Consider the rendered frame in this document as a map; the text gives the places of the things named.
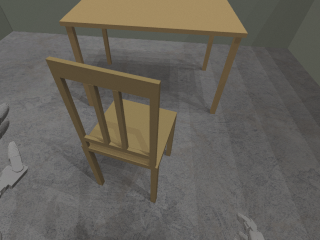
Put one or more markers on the left robot hand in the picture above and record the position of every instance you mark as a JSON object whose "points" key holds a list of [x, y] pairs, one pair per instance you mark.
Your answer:
{"points": [[14, 172]]}

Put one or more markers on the chair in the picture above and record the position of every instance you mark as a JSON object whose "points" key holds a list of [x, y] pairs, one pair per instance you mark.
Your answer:
{"points": [[128, 131]]}

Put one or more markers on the table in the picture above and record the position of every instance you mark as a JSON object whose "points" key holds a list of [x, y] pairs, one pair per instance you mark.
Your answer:
{"points": [[194, 17]]}

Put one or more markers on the right robot hand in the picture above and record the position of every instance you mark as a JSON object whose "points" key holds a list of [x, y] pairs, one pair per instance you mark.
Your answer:
{"points": [[249, 227]]}

